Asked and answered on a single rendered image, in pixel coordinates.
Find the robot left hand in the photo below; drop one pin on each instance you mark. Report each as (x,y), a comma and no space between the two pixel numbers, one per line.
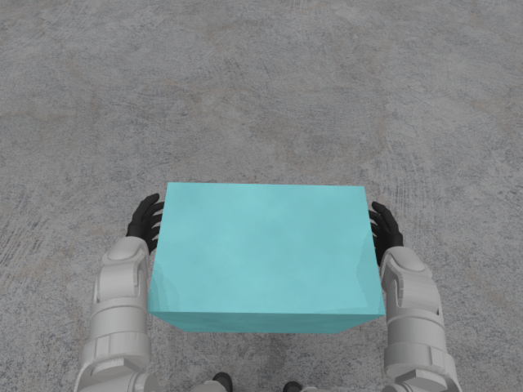
(143,221)

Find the carton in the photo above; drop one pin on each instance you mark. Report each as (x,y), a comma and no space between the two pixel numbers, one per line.
(265,258)

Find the robot left shin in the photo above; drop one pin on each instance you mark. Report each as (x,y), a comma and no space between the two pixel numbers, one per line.
(215,382)

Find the robot left upper arm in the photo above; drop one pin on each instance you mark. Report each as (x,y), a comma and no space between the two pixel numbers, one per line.
(138,381)

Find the robot left forearm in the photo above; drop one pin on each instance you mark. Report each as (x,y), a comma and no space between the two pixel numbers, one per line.
(118,343)

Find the robot left foot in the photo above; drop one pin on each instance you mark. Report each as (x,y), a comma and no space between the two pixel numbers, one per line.
(225,380)

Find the robot right forearm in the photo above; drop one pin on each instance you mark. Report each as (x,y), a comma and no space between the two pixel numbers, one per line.
(417,352)

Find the robot right hand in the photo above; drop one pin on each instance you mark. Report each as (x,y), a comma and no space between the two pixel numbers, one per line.
(386,230)

